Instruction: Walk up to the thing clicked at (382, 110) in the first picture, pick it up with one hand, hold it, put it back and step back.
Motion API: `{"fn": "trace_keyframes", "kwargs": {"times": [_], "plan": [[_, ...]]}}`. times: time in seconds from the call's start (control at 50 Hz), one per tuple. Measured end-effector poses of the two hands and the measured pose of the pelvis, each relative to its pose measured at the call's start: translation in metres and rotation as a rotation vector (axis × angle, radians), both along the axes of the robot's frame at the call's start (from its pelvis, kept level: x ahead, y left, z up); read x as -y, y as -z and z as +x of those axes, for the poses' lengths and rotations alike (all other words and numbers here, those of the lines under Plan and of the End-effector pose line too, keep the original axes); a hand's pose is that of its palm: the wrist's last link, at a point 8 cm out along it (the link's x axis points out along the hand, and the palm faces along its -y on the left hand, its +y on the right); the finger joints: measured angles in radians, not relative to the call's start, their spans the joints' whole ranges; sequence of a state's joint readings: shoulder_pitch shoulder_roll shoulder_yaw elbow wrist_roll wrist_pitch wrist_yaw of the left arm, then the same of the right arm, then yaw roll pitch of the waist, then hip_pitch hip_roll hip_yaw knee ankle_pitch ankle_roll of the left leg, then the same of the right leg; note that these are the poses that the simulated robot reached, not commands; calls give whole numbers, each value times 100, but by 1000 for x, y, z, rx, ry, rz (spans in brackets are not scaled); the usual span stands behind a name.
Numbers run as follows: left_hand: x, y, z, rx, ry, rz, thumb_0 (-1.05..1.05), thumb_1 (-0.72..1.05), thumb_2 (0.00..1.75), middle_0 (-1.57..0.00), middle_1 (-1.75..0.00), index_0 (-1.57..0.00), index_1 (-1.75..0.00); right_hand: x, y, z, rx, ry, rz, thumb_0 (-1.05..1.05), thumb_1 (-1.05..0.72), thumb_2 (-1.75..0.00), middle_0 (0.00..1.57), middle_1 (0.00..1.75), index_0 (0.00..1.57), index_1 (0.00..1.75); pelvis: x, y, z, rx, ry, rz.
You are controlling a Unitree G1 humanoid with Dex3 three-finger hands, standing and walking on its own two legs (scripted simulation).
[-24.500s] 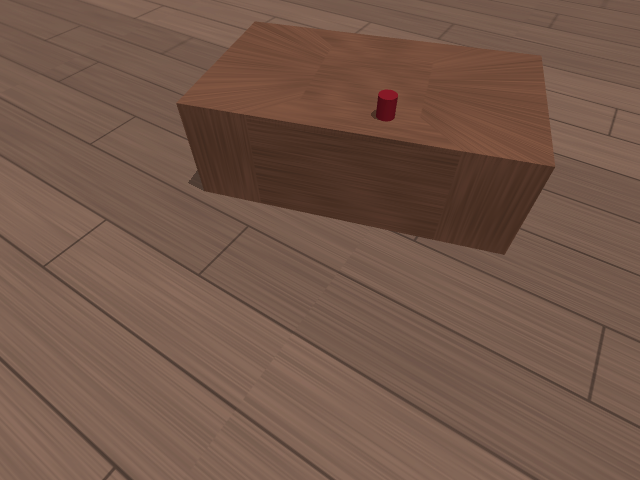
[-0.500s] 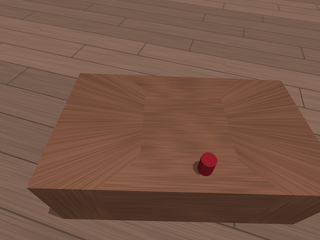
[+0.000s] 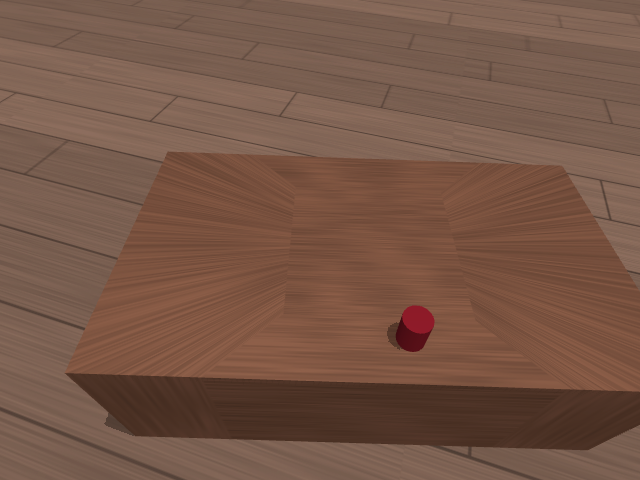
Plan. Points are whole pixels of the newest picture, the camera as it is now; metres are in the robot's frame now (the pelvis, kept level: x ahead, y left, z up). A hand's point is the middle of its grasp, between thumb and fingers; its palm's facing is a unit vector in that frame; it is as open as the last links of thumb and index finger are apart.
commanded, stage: home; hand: right
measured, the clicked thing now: (414, 328) +0.47 -0.19 -0.29
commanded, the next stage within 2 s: stand in 0.52 s
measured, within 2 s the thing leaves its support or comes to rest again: neither
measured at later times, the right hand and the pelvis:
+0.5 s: hand out of the picture +0.07 -0.24 -0.15, palm faces -0.05 +0.93 -0.37, open 17.4 cm; pelvis +0.01 +0.01 +0.00, yaw +0 degrees
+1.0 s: hand out of the picture +0.08 -0.24 -0.15, palm faces -0.04 +0.93 -0.37, open 11.0 cm; pelvis +0.01 +0.01 +0.00, yaw +1 degrees
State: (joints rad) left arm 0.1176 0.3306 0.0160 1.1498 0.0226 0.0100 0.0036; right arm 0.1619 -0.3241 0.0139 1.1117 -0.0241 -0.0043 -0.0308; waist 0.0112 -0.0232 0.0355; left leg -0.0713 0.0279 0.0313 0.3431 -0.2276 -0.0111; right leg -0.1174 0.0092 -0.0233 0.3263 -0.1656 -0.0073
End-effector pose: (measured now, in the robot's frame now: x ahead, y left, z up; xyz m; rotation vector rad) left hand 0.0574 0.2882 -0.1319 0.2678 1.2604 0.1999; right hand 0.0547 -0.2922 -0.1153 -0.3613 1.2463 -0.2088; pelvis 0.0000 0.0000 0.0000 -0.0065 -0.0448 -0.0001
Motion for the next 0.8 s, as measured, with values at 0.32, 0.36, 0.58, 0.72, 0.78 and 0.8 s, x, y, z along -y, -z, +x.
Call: {"fn": "trace_keyframes", "kwargs": {"times": [0.32,0.36,0.58,0.72,0.78,0.8], "plan": [[-2,0,0,-15,-2,-6,1,91,90,-20,-30,-20,-30,-5,1,5,-7,-2,10,0,52,-6,6,6,6,5,-4,-1,3,-2,-3,0],[-2,0,1,-11,0,-7,1,91,90,-20,-30,-20,-30,-6,0,7,-4,-1,10,0,52,-6,6,6,6,5,-5,-1,3,-2,-4,0],[-6,-1,9,-12,5,-6,1,91,90,-20,-30,-21,-30,-8,0,12,-12,-2,10,0,52,-6,6,6,6,5,-8,-2,7,-12,-5,1],[-10,-3,15,-4,7,1,1,91,90,-20,-30,-20,-30,-8,0,17,-4,2,7,0,49,-10,9,10,10,9,-11,-2,11,-10,-9,0],[-11,-4,17,4,9,3,1,91,90,-20,-30,-20,-30,-8,-1,20,1,1,7,0,39,-20,13,16,13,15,-11,-2,12,-10,-8,0],[-11,-4,18,7,10,4,1,91,90,-20,-30,-20,-30,-8,-1,21,4,0,7,0,35,-24,14,18,14,17,-12,-2,12,-10,-9,0]]}}
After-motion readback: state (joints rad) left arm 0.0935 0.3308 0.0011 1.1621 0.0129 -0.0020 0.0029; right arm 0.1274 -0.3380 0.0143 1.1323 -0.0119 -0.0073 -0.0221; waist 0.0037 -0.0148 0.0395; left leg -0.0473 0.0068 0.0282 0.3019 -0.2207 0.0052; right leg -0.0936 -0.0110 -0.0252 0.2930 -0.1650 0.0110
